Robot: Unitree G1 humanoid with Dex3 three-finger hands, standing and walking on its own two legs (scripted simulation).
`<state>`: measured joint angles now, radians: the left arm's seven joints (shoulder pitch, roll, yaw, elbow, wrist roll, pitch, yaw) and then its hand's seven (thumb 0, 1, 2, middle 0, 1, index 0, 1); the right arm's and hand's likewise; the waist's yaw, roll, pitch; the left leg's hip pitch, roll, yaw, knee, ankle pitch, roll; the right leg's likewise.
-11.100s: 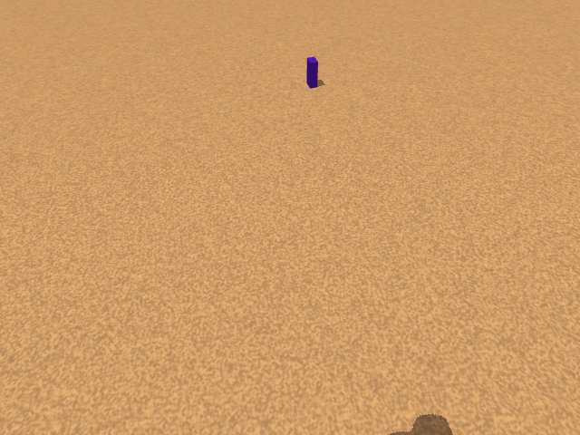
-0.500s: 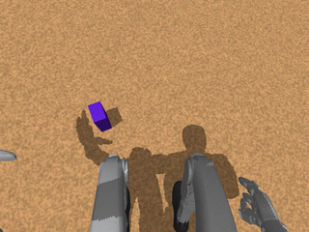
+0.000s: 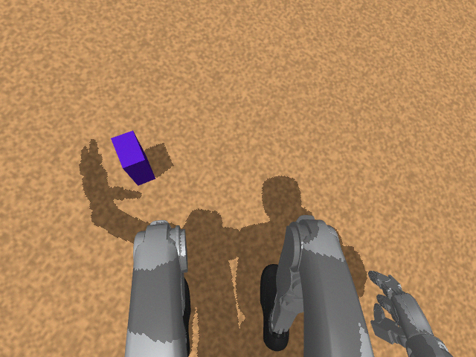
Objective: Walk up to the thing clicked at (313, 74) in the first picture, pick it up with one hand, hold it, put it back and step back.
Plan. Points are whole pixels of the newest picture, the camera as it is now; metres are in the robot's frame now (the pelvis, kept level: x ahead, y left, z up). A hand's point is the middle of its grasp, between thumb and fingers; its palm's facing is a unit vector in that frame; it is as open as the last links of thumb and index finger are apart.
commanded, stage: go down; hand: left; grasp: from the side
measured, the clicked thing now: (135, 160) +0.49 +0.24 -0.34
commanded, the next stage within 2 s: approach in 0.66 s
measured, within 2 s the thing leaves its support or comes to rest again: neither
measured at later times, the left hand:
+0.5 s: hand out of the picture +0.38 +0.44 -0.02, palm faces +0.27 -0.96 -0.11, open 17.0 cm
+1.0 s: hand out of the picture +0.39 +0.44 -0.06, palm faces +0.28 -0.96 -0.06, open 17.3 cm
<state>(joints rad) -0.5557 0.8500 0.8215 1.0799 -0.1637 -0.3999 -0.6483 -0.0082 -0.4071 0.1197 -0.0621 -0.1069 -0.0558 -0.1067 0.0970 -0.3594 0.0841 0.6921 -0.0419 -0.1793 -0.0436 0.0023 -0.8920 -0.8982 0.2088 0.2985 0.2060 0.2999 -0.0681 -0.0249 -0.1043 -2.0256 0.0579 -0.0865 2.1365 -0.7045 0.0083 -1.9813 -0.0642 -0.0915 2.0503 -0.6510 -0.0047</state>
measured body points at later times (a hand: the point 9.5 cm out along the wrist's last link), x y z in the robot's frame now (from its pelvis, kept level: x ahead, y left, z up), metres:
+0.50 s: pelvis -0.01 +0.00 -0.04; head +0.21 +0.07 +0.35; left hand +0.36 +0.48 -0.01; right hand +0.14 -0.28 -0.14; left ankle +0.07 +0.12 -0.39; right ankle +0.10 -0.13 -0.39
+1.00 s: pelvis -0.01 +0.00 -0.06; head +0.22 +0.09 +0.32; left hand +0.37 +0.49 -0.05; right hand +0.14 -0.28 -0.15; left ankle +0.07 +0.12 -0.39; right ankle +0.10 -0.13 -0.39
